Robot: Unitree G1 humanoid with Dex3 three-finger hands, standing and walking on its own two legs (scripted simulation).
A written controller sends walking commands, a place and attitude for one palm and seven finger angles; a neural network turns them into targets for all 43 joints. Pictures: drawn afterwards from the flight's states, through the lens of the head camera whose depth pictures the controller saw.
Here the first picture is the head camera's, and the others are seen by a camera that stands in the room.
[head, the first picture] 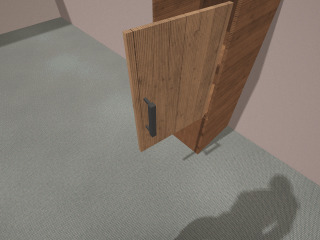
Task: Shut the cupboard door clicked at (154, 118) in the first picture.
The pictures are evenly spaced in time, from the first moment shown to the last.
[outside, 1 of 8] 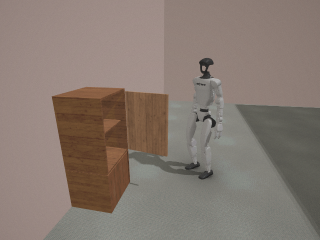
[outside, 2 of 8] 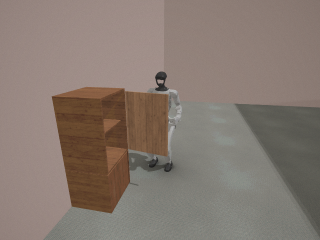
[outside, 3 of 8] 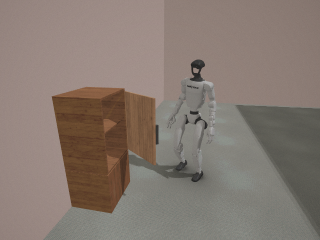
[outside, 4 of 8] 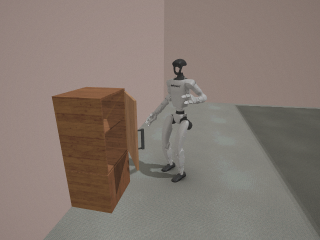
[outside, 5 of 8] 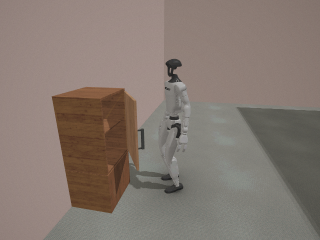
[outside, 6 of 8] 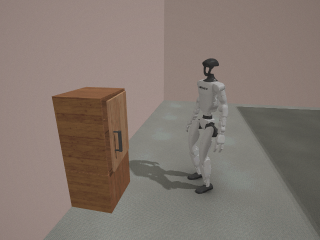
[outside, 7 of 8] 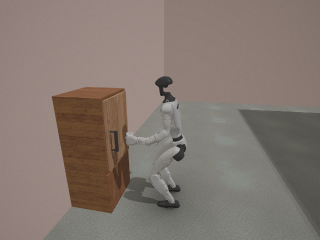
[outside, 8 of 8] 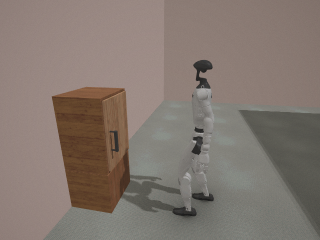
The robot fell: no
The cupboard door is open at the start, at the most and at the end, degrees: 80 80 0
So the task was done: yes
